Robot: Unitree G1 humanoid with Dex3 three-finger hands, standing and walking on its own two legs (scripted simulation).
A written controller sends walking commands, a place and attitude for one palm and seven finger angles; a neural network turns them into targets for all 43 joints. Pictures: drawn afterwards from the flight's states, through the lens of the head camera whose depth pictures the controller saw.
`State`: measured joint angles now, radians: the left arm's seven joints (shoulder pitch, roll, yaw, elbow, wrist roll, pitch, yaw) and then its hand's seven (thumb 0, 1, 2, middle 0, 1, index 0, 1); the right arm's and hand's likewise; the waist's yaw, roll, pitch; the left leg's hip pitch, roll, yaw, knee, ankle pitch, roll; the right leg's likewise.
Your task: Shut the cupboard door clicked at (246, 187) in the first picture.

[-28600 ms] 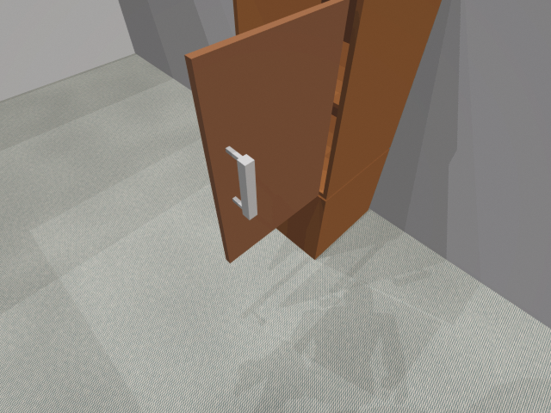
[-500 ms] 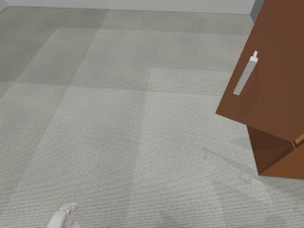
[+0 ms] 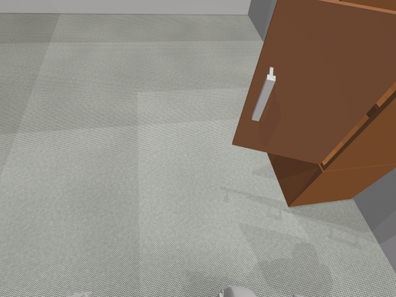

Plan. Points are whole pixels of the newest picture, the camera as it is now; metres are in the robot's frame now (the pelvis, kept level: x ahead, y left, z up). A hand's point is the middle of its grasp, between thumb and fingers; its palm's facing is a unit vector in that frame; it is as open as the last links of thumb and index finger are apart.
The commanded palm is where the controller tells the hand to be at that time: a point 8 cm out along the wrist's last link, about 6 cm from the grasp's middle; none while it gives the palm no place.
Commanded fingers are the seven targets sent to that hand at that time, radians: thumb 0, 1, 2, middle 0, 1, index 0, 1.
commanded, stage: turn to face it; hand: left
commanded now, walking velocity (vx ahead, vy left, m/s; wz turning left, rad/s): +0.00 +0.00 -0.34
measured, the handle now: (263, 95) +0.69 -0.16 -0.03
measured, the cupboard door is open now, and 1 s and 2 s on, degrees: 68 68 68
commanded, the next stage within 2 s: take the last steps up to it in 0.24 s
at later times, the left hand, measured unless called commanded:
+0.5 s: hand out of the picture +0.12 +0.13 -0.17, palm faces -0.14 -0.97 -0.19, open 7.4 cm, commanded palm none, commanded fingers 0.00 0.90 0.90 -0.20 -0.30 -0.20 -0.30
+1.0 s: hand (197, 228) +0.30 +0.01 -0.17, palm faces -0.36 -0.91 -0.21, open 7.4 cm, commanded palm none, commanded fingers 0.00 0.90 0.90 -0.20 -0.30 -0.20 -0.30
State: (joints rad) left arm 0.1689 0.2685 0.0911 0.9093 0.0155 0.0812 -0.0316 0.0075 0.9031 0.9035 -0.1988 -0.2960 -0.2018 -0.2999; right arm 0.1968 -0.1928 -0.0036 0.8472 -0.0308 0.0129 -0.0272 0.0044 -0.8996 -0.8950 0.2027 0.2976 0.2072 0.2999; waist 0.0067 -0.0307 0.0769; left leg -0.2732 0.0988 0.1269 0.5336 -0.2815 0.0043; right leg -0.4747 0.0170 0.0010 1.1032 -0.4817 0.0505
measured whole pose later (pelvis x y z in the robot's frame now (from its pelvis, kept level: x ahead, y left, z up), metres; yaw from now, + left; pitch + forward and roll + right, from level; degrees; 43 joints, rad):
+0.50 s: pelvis +0.02 -0.04 +0.00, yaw -9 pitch +1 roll +0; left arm 0.19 0.18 0.05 0.96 0.02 0.03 -0.01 0.00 0.90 0.90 -0.20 -0.30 -0.20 -0.30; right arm 0.24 -0.22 -0.04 0.95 -0.02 0.04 -0.01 0.01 -0.90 -0.90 0.20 0.30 0.20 0.30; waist -0.02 0.01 0.04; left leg -0.41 0.07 0.08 0.82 -0.43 -0.07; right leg -0.20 0.02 -0.01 0.48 -0.30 -0.03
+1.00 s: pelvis +0.13 -0.14 -0.02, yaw -18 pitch +2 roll +0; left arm 0.10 0.24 0.07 0.97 0.03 0.00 -0.06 0.01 0.90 0.90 -0.20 -0.30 -0.20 -0.30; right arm 0.44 -0.21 -0.05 1.08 -0.03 0.00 -0.01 0.01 -0.90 -0.90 0.20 0.30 0.21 0.30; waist -0.06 0.01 0.07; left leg -0.12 0.23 0.16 0.64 -0.47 -0.10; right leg -0.40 -0.04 -0.09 0.59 -0.22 -0.02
